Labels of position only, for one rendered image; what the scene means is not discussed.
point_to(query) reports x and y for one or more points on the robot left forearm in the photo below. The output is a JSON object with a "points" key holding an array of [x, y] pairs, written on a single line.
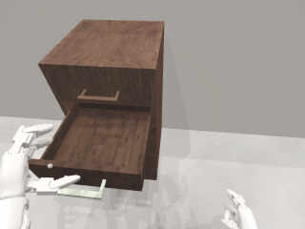
{"points": [[14, 214]]}

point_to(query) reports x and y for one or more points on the right robot hand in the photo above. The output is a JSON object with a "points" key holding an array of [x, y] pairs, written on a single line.
{"points": [[243, 216]]}

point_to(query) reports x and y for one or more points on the handle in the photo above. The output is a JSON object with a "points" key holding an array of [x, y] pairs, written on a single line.
{"points": [[97, 99], [76, 193]]}

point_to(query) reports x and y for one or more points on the left robot hand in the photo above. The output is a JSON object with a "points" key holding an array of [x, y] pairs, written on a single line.
{"points": [[14, 167]]}

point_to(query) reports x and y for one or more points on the drawer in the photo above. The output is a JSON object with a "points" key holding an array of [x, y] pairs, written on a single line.
{"points": [[99, 141]]}

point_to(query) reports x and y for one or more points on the cabinet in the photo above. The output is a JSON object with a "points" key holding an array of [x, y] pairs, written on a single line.
{"points": [[112, 58]]}

